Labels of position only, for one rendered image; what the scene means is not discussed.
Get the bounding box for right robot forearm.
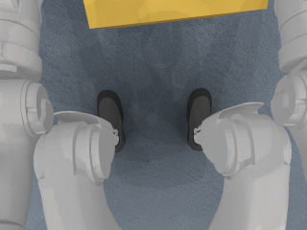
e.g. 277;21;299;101
273;0;307;74

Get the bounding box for right robot upper arm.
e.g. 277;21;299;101
271;70;307;184

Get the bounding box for left robot forearm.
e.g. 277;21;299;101
0;0;43;82

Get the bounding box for robot shin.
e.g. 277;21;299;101
194;102;292;165
33;111;119;180

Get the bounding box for carton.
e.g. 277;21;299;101
83;0;269;29

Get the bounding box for robot right shin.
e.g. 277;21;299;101
194;102;292;165

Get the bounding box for left robot upper arm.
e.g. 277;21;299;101
0;80;54;230

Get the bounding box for robot left shin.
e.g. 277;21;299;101
33;111;119;180

